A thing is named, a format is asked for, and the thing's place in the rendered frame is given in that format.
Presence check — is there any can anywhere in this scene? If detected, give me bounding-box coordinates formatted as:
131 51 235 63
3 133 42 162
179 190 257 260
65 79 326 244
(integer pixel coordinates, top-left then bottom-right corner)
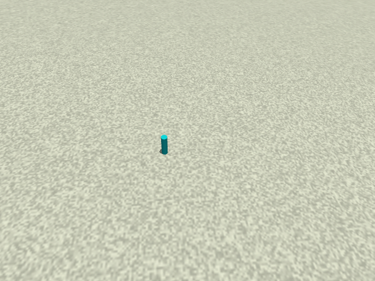
161 135 168 155

